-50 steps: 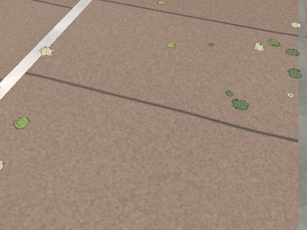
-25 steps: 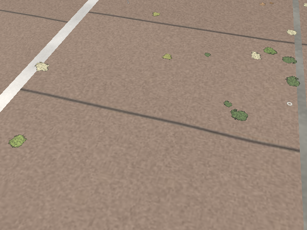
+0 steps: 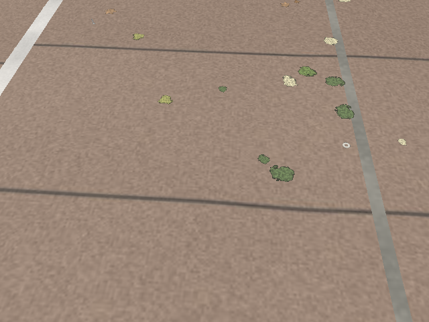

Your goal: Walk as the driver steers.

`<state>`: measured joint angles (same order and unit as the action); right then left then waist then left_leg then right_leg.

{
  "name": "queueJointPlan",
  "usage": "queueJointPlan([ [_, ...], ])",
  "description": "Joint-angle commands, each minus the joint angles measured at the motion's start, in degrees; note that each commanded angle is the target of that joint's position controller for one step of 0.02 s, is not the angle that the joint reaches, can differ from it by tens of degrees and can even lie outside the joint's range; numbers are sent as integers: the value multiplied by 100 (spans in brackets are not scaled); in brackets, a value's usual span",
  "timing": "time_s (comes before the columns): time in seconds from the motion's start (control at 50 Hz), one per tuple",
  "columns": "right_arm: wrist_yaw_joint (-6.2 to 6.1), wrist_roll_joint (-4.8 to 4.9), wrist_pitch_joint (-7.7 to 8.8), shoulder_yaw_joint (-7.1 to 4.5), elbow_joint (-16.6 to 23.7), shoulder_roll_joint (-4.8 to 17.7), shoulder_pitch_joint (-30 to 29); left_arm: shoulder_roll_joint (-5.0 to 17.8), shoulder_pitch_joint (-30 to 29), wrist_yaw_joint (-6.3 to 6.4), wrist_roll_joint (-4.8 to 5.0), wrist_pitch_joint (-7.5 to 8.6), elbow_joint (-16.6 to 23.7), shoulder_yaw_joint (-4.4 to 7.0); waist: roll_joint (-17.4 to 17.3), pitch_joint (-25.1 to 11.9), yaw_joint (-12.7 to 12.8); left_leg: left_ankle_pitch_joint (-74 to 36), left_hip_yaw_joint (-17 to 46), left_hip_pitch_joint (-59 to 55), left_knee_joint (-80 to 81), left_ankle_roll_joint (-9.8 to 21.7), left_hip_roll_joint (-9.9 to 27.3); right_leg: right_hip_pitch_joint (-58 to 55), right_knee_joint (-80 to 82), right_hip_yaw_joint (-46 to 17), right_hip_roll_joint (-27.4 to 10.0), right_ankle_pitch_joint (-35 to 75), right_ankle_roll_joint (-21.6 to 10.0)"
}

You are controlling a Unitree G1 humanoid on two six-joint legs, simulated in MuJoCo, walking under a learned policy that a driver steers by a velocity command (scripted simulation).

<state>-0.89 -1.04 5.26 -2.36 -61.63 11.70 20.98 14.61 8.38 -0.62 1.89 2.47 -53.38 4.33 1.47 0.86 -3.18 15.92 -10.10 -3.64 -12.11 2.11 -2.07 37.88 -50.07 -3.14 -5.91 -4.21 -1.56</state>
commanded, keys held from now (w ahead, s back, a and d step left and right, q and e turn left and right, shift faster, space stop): w+e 0.44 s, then w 0.28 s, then q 0.28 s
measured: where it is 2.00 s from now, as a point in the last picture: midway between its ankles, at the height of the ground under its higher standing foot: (260, 281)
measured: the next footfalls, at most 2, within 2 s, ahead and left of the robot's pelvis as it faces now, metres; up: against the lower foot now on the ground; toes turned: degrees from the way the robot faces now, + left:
right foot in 0.20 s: +0.28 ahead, -0.15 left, +0.00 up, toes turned -10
left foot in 0.72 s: +0.63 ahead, -0.05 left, +0.00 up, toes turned -20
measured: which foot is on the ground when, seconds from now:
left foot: down 0.00-0.18, up 0.20-0.70, down 0.72-1.00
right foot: up 0.00-0.18, down 0.20-0.74, up 0.76-1.00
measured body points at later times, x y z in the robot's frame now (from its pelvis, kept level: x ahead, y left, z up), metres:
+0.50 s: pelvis +0.27 -0.09 +0.01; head +0.29 -0.12 +0.45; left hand +0.39 +0.16 -0.11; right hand +0.39 -0.40 -0.09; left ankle +0.49 +0.07 -0.67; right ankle +0.24 -0.14 -0.74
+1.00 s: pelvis +0.54 -0.12 +0.00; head +0.59 -0.12 +0.45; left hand +0.78 +0.09 -0.10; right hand +0.53 -0.40 -0.12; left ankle +0.59 -0.04 -0.74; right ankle +0.56 -0.29 -0.69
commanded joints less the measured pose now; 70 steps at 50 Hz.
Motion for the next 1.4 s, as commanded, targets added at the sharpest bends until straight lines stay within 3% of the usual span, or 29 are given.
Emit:
queueJointPlan([
  [0.02, -89, 48, 42, -186, 297, 1017, -67, 51, -897, -104, -44, 53, 652, -74, -393, 710, -48, -1764, 373, 531, 731, 639, 1657, 290, 675, 319, -36, 514, -4],
  [0.12, -77, 151, -88, -265, 324, 1204, 30, 191, -1207, -303, -33, 25, 1048, -42, -538, 616, 134, -3893, -175, -150, -72, 474, 1862, -242, 1275, 831, 303, -102, -410],
  [0.18, -124, 172, -208, -327, 525, 1441, -286, 819, 418, -309, -7, -33, 779, 310, -751, -459, 1130, -5885, -387, 199, -2503, 218, 1726, -2594, 1484, 1112, 967, -406, -854],
  [0.2, -126, 119, -182, -288, 637, 1372, -275, 1248, 1331, -185, 13, -92, 559, 524, -316, -911, 1509, -4441, -365, 1508, -4167, -27, 1476, -4266, 1719, 263, 652, -621, -1107],
  [0.22, 4, -32, -26, -10, 929, 376, 297, 1780, 1316, -113, 29, -71, 571, 570, 1283, -1466, 741, 1277, 54, 3953, -6410, -361, 286, -6003, 2341, -3078, -964, -1720, -2156],
  [0.24, 88, 228, 268, -57, 1125, 754, -324, 1433, 1521, -120, -65, 6, 675, 441, 749, -2113, 1049, 1720, 1456, 4572, -7149, -246, 20, -6210, 3478, -4716, -1369, -2550, -2374],
  [0.26, 115, 452, 407, -157, 1340, 1078, -970, 1112, 1265, -119, -135, 107, 639, 347, 558, -1206, 1078, 1160, 1541, 5147, -7063, -55, 345, -5665, 3662, -3920, -1213, -2155, -1994],
  [0.3, 21, 265, 446, -208, 1261, 1117, -977, 720, 340, -141, -130, 225, 862, 222, -214, -447, 512, 310, 1539, 4455, -6061, 13, 822, -3865, 3690, -2503, -710, -813, -1621],
  [0.36, 1, 123, 188, -286, 1295, 1077, -747, 669, 92, -85, -150, 262, 986, 167, -102, -257, 128, 37, 1543, 3674, -5206, -183, 1027, -2721, 3925, -1754, -362, -9, -1521],
  [0.42, -53, -2, 78, -261, 1584, 944, -1431, 923, 516, 46, -117, 271, 922, 218, -50, 23, 286, -784, 1382, 3949, -4128, -463, 895, -2355, 4046, -1389, -174, 272, -1488],
  [0.54, 108, 74, 192, -132, 1889, 696, -2483, 810, 1173, 131, -94, 228, 683, 156, 272, 119, 783, -2761, 1207, 3457, -2021, -399, 532, -2446, 3944, -985, 70, -15, -1009],
  [0.64, 268, 119, 291, -113, 2189, 887, -3006, 830, 1687, 166, -114, 139, 437, 146, 292, 212, 940, -1940, 1206, 4112, -1482, -125, 444, -3942, 3270, -1431, -464, 819, -1032],
  [0.68, 295, 132, 323, -135, 2171, 991, -2762, 919, 1663, 200, -130, 75, 426, 170, 442, 112, 759, -1375, 1087, 3769, -1367, 50, 316, -4244, 2954, -1482, -566, 1832, -950],
  [0.72, 258, 99, 350, -295, 1845, 1319, -1467, 915, 1359, 179, -158, 49, 534, 134, 504, -746, 62, -1589, 955, 1826, -1299, 428, 202, -3964, 1704, -1142, -187, 3563, -740],
  [0.74, 226, -18, 342, -361, 1669, 1629, -416, 786, 1168, 176, -244, 63, 704, 54, 146, -1579, -386, -2361, 1849, 169, -1621, 848, 1061, -3029, 201, -865, 177, 2642, -518],
  [0.76, 255, -32, 256, -468, 1440, 1936, 159, 244, 2122, 121, -174, 146, 574, -90, -1544, -2440, -102, -2556, 4200, -2037, -1499, 1902, 2341, -849, -2058, -405, 1197, -1165, 46],
  [0.78, 297, 140, 208, -325, 1383, 1416, 124, 639, 2054, 119, -169, 213, 517, -51, -1416, -2330, -168, -2660, 4952, -2042, -967, 1889, 2452, -161, -2688, -718, 1156, -2998, 91],
  [0.8, 291, 191, 171, -242, 1519, 1175, -462, 943, 1435, 114, -108, 245, 681, 32, -950, -1376, -127, -3107, 4100, -1242, -979, 1616, 2211, 155, -2829, -635, 808, -2700, 134],
  [0.84, 287, 131, 97, -145, 1648, 955, -1084, 865, 726, 164, -244, 270, 890, 37, -115, -501, 106, -4654, 2987, 293, -845, 1399, 1730, -37, -2189, -229, 449, -2187, 271],
  [0.9, 238, 72, 44, -183, 1570, 1122, -1096, 493, 835, 223, -245, 164, 1037, -2, -534, -544, 449, -5120, 2521, 1024, -619, 1336, 1359, -679, -1082, -169, 348, -1937, 410],
  [0.98, 89, 164, -169, -363, 1611, 1566, -1077, 492, 551, 316, -217, 15, 1145, -19, -680, -842, 455, -4768, 2329, 1551, -602, 1227, 1210, -1235, 198, -12, 599, -1127, 571],
  [1.1, -44, 250, -444, -383, 1614, 1478, -901, 609, -319, 292, -174, -84, 1410, 12, -901, -576, 255, -2327, 2852, 1809, -751, 882, 992, -1617, 1413, -213, 837, -651, 573],
  [1.16, -112, 272, -530, -353, 1793, 1354, -1179, 771, 26, 237, -165, 59, 1341, 95, -964, -507, 556, -1641, 3241, 1796, -1285, 566, 731, -2363, 2808, -227, 733, -1, 372],
  [1.18, -121, 225, -536, -277, 1846, 1106, -1009, 1027, 205, 267, -242, 89, 1338, 156, -625, -725, 498, -872, 3086, 2138, -1861, 300, 488, -3053, 2997, -615, 29, 585, 98],
  [1.2, -114, 93, -533, -188, 1846, 738, -592, 1310, 208, 337, -317, 36, 1441, 195, 643, -971, 246, 1447, 2244, 2903, -3279, -19, -189, -3805, 2806, -1669, -1222, 2461, -430],
  [1.22, -113, 162, -500, -246, 1975, 989, -244, 1341, 299, 278, -475, -32, 1407, 204, 1586, -1170, 113, 2575, 1758, 3707, -4324, -233, -442, -3839, 2995, -2881, -1986, 2755, -1295],
  [1.26, -137, 206, -602, -453, 1783, 1598, -287, 784, -104, 236, -335, -20, 1542, 76, 612, -755, 147, 1777, 1807, 3946, -5470, -528, 10, -3485, 2974, -1861, -1376, 1940, -1153],
  [1.34, -149, 240, -821, -411, 1958, 1208, -548, 795, -353, 281, -329, -107, 1505, 50, 670, -418, 161, 846, 1389, 3767, -5620, -812, 198, -2784, 3226, -642, -776, 1373, -1052],
  [1.4, -97, 231, -803, -342, 2247, 1050, -917, 883, -118, 367, -320, -164, 1406, 92, 750, -526, 358, 652, 1269, 3810, -4881, -869, 358, -3172, 3290, -448, -948, 1371, -1217],
])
